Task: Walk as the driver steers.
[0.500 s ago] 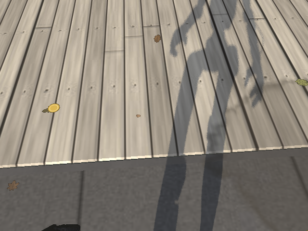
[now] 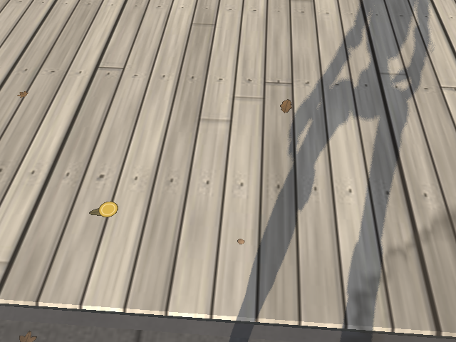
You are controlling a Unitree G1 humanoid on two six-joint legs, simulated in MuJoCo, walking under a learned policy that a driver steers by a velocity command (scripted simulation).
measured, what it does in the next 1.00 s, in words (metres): walks ahead: left foot, then right foot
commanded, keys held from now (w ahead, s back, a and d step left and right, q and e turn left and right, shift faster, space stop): w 0.50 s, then no key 0.50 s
